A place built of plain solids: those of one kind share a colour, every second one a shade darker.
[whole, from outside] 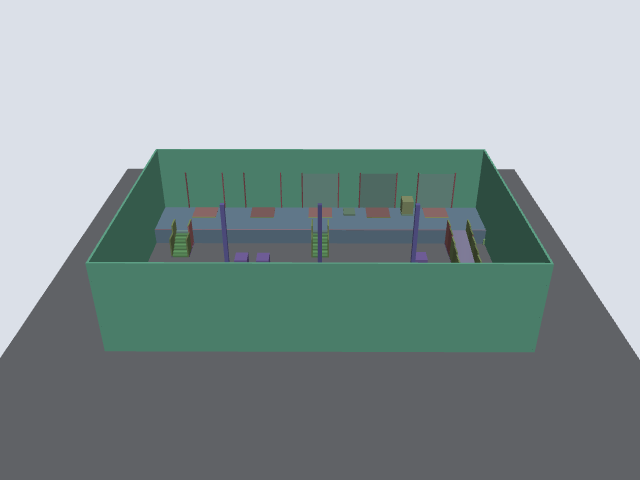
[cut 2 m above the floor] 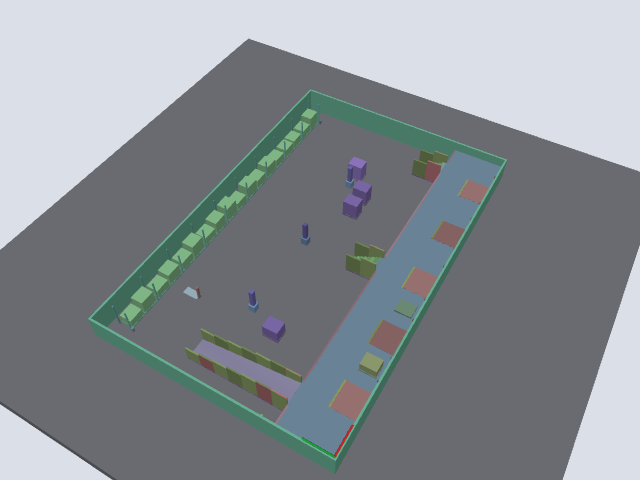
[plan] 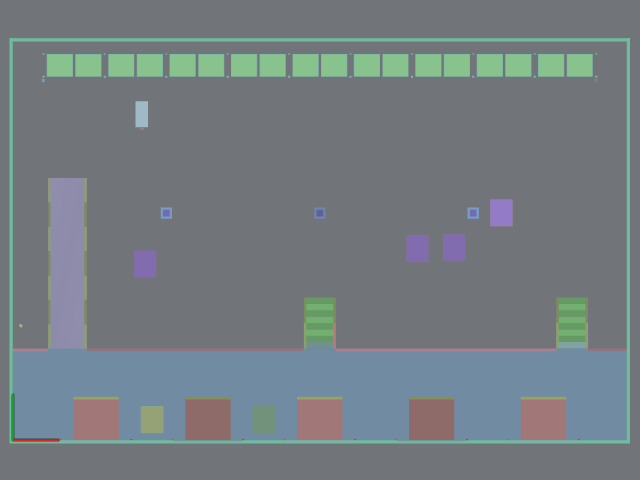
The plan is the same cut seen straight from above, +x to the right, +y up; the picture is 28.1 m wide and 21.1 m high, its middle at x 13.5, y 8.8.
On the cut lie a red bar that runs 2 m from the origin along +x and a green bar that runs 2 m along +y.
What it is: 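The dock platform, its doors, stairs and ramp, and the hall's floor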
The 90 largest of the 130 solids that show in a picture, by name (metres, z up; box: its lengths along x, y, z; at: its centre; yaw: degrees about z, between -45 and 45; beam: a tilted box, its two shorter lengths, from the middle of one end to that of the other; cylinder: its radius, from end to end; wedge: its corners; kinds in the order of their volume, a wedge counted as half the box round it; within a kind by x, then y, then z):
{
 "south_deck_1": {"box": [26.98, 4.03, 1.3], "at": [13.49, 2.02, 0.6]},
 "wall_1": {"box": [0.15, 17.83, 6.65], "at": [-0.07, 8.76, 3.28]},
 "wall_2": {"box": [27.28, 0.15, 6.65], "at": [13.49, -0.07, 3.28]},
 "wall_3": {"box": [27.28, 0.15, 6.65], "at": [13.49, 17.6, 3.28]},
 "wall_4": {"box": [0.15, 17.83, 6.65], "at": [27.06, 8.76, 3.28]},
 "rack_load_1": {"box": [1.1, 0.95, 0.63], "at": [2.06, 16.48, 0.45]},
 "rack_load_2": {"box": [1.1, 0.95, 1.09], "at": [3.32, 16.48, 0.68]},
 "rack_load_3": {"box": [1.1, 0.95, 0.69], "at": [4.76, 16.48, 0.49]},
 "rack_load_4": {"box": [1.1, 0.95, 0.98], "at": [6.02, 16.48, 0.63]},
 "rack_load_5": {"box": [1.1, 0.95, 0.76], "at": [7.46, 16.48, 0.52]},
 "rack_load_6": {"box": [1.1, 0.95, 1.18], "at": [8.72, 16.48, 0.73]},
 "rack_load_7": {"box": [1.1, 0.95, 0.7], "at": [10.16, 16.48, 0.49]},
 "rack_load_8": {"box": [1.1, 0.95, 1.02], "at": [11.42, 16.48, 0.65]},
 "rack_load_9": {"box": [1.1, 0.95, 1.2], "at": [12.86, 16.48, 0.74]},
 "rack_load_10": {"box": [1.1, 0.95, 0.67], "at": [14.12, 16.48, 0.47]},
 "rack_load_11": {"box": [1.1, 0.95, 1.07], "at": [15.56, 16.48, 0.67]},
 "rack_load_12": {"box": [1.1, 0.95, 0.77], "at": [16.82, 16.48, 0.52]},
 "rack_load_13": {"box": [1.1, 0.95, 1.03], "at": [18.26, 16.48, 0.65]},
 "rack_load_14": {"box": [1.1, 0.95, 0.75], "at": [19.52, 16.48, 0.52]},
 "rack_load_15": {"box": [1.1, 0.95, 0.71], "at": [20.96, 16.48, 0.5]},
 "rack_load_16": {"box": [1.1, 0.95, 0.75], "at": [22.22, 16.48, 0.51]},
 "rack_load_17": {"box": [1.1, 0.95, 0.73], "at": [23.66, 16.48, 0.51]},
 "rack_load_18": {"box": [1.1, 0.95, 1.21], "at": [24.92, 16.48, 0.74]},
 "south_ramp_1": {"wedge": [[1.65, 4.03, -0.05], [1.65, 4.03, 1.25], [1.65, 11.53, -0.05], [1.65, 11.53, 0.0], [3.15, 4.03, -0.05], [3.15, 4.03, 1.25], [3.15, 11.53, -0.05], [3.15, 11.53, 0.0]]},
 "stage_load_1": {"box": [0.95, 1.15, 0.94], "at": [5.82, 7.75, 0.61]},
 "stage_load_2": {"box": [0.95, 1.15, 1.25], "at": [17.79, 8.42, 0.77]},
 "stage_load_3": {"box": [0.95, 1.15, 1.3], "at": [19.4, 8.47, 0.79]},
 "stage_load_4": {"box": [0.95, 1.15, 1.37], "at": [21.47, 9.99, 0.82]},
 "rack_pal_1": {"box": [1.16, 1.0, 0.19], "at": [2.06, 16.48, 0.04]},
 "rack_pal_2": {"box": [1.16, 1.0, 0.19], "at": [3.32, 16.48, 0.04]},
 "rack_pal_3": {"box": [1.16, 1.0, 0.19], "at": [4.76, 16.48, 0.04]},
 "rack_pal_4": {"box": [1.16, 1.0, 0.19], "at": [6.02, 16.48, 0.04]},
 "rack_pal_5": {"box": [1.16, 1.0, 0.19], "at": [7.46, 16.48, 0.04]},
 "rack_pal_6": {"box": [1.16, 1.0, 0.19], "at": [8.72, 16.48, 0.04]},
 "rack_pal_7": {"box": [1.16, 1.0, 0.19], "at": [10.16, 16.48, 0.04]},
 "rack_pal_8": {"box": [1.16, 1.0, 0.19], "at": [11.42, 16.48, 0.04]},
 "rack_pal_9": {"box": [1.16, 1.0, 0.19], "at": [12.86, 16.48, 0.04]},
 "rack_pal_10": {"box": [1.16, 1.0, 0.19], "at": [14.12, 16.48, 0.04]},
 "rack_pal_11": {"box": [1.16, 1.0, 0.19], "at": [15.56, 16.48, 0.04]},
 "rack_pal_12": {"box": [1.16, 1.0, 0.19], "at": [16.82, 16.48, 0.04]},
 "rack_pal_13": {"box": [1.16, 1.0, 0.19], "at": [18.26, 16.48, 0.04]},
 "rack_pal_14": {"box": [1.16, 1.0, 0.19], "at": [19.52, 16.48, 0.04]},
 "rack_pal_15": {"box": [1.16, 1.0, 0.19], "at": [20.96, 16.48, 0.04]},
 "rack_pal_16": {"box": [1.16, 1.0, 0.19], "at": [22.22, 16.48, 0.04]},
 "rack_pal_17": {"box": [1.16, 1.0, 0.19], "at": [23.66, 16.48, 0.04]},
 "rack_pal_18": {"box": [1.16, 1.0, 0.19], "at": [24.92, 16.48, 0.04]},
 "dock_south_cheek_whole_1": {"box": [0.11, 1.07, 2.3], "at": [1.6, 4.57, 1.1]},
 "dock_south_cheek_whole_2": {"box": [0.11, 1.07, 2.12], "at": [1.6, 5.64, 1.01]},
 "dock_south_cheek_whole_3": {"box": [0.11, 1.07, 1.94], "at": [1.6, 6.71, 0.92]},
 "dock_south_cheek_whole_4": {"box": [0.11, 1.07, 2.3], "at": [3.19, 4.57, 1.1]},
 "dock_south_cheek_whole_5": {"box": [0.11, 1.07, 2.12], "at": [3.19, 5.64, 1.01]},
 "dock_south_cheek_whole_6": {"box": [0.11, 1.07, 1.94], "at": [3.19, 6.71, 0.92]},
 "dock_south_cheek_whole_7": {"box": [0.11, 1.12, 2.3], "at": [12.85, 4.59, 1.1]},
 "dock_south_cheek_whole_8": {"box": [0.11, 1.12, 2.3], "at": [14.14, 4.59, 1.1]},
 "dock_south_cheek_whole_9": {"box": [0.11, 1.12, 2.3], "at": [23.94, 4.59, 1.1]},
 "dock_south_cheek_whole_10": {"box": [0.11, 1.12, 2.3], "at": [25.23, 4.59, 1.1]},
 "south_stair_steps_1": {"box": [1.2, 0.28, 1.14], "at": [13.49, 4.45, 0.52]},
 "south_stair_steps_2": {"box": [1.2, 0.28, 0.99], "at": [13.49, 4.73, 0.44]},
 "south_stair_steps_3": {"box": [1.2, 0.28, 0.83], "at": [13.49, 5.01, 0.37]},
 "south_stair_steps_4": {"box": [1.2, 0.28, 0.68], "at": [13.49, 5.29, 0.29]},
 "south_stair_steps_5": {"box": [1.2, 0.28, 1.14], "at": [24.58, 4.45, 0.52]},
 "south_stair_steps_6": {"box": [1.2, 0.28, 0.99], "at": [24.58, 4.73, 0.44]},
 "south_stair_steps_7": {"box": [1.2, 0.28, 0.83], "at": [24.58, 5.01, 0.37]},
 "south_stair_steps_8": {"box": [1.2, 0.28, 0.68], "at": [24.58, 5.29, 0.29]},
 "south_shutter_1": {"box": [3.0, 0.05, 3.25], "at": [3.66, -0.03, 2.83]},
 "south_shutter_2": {"box": [3.0, 0.05, 3.25], "at": [8.57, -0.03, 2.83]},
 "south_shutter_3": {"box": [3.0, 0.05, 3.25], "at": [13.49, -0.03, 2.83]},
 "south_shutter_4": {"box": [3.0, 0.05, 3.25], "at": [18.41, -0.03, 2.83]},
 "south_shutter_5": {"box": [3.0, 0.05, 3.25], "at": [23.32, -0.03, 2.83]},
 "column_1": {"box": [0.3, 0.3, 6.65], "at": [6.75, 9.98, 3.28]},
 "column_2": {"box": [0.3, 0.3, 6.65], "at": [13.49, 9.98, 3.28]},
 "column_3": {"box": [0.3, 0.3, 6.65], "at": [20.24, 9.98, 3.28]},
 "wait_load_1": {"box": [0.95, 1.15, 1.16], "at": [6.12, 0.9, 1.97]},
 "dock_south_cheek_1": {"box": [0.1, 1.07, 2.08], "at": [1.6, 5.64, 0.99]},
 "dock_south_cheek_2": {"box": [0.1, 1.07, 2.26], "at": [3.2, 4.57, 1.08]},
 "dock_south_cheek_3": {"box": [0.1, 1.07, 2.08], "at": [3.2, 5.64, 0.99]},
 "dock_south_cheek_4": {"box": [0.1, 1.12, 2.26], "at": [14.14, 4.59, 1.08]},
 "dock_south_cheek_5": {"box": [0.1, 1.12, 2.26], "at": [23.93, 4.59, 1.08]},
 "south_lev_1": {"box": [2.0, 1.78, 0.07], "at": [3.66, 0.9, 1.23]},
 "south_lev_2": {"box": [2.0, 1.78, 0.07], "at": [8.57, 0.9, 1.23]},
 "south_lev_3": {"box": [2.0, 1.78, 0.07], "at": [13.49, 0.9, 1.23]},
 "south_lev_4": {"box": [2.0, 1.78, 0.07], "at": [18.41, 0.9, 1.23]},
 "south_lev_5": {"box": [2.0, 1.78, 0.07], "at": [23.32, 0.9, 1.23]},
 "south_stair_stair_head_1": {"box": [1.2, 0.28, 1.3], "at": [13.49, 4.17, 0.6]},
 "south_stair_stair_head_2": {"box": [1.2, 0.28, 1.3], "at": [24.58, 4.17, 0.6]},
 "stage_pal_1": {"box": [1.0, 1.2, 0.19], "at": [5.82, 7.75, 0.04]},
 "stage_pal_2": {"box": [1.0, 1.2, 0.19], "at": [17.79, 8.42, 0.04]},
 "stage_pal_3": {"box": [1.0, 1.2, 0.19], "at": [21.47, 9.99, 0.04]},
 "wait_pal_1": {"box": [1.0, 1.2, 0.19], "at": [6.12, 0.9, 1.29]},
 "wait_pal_2": {"box": [1.0, 1.2, 0.19], "at": [11.03, 0.9, 1.29]}
}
